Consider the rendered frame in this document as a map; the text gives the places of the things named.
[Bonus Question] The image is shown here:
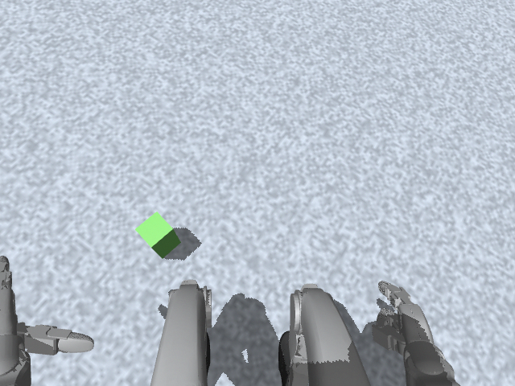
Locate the carton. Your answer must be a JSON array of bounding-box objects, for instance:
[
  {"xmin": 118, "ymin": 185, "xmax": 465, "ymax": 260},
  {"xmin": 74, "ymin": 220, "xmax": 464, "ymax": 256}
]
[{"xmin": 135, "ymin": 212, "xmax": 181, "ymax": 258}]

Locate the right robot hand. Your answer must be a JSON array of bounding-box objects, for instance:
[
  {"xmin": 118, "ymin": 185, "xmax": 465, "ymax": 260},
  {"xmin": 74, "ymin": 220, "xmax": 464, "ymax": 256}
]
[{"xmin": 372, "ymin": 281, "xmax": 434, "ymax": 355}]

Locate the left robot hand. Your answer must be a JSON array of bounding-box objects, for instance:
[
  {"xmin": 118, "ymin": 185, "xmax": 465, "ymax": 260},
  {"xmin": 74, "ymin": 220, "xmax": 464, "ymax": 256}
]
[{"xmin": 0, "ymin": 256, "xmax": 94, "ymax": 355}]

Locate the right robot arm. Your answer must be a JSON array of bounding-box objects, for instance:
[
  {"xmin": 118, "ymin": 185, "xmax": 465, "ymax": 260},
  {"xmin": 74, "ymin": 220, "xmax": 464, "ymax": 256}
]
[{"xmin": 403, "ymin": 341, "xmax": 460, "ymax": 386}]

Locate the left robot arm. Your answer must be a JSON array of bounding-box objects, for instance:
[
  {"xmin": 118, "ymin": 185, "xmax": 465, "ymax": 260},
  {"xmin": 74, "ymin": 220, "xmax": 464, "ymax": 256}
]
[{"xmin": 0, "ymin": 335, "xmax": 31, "ymax": 386}]

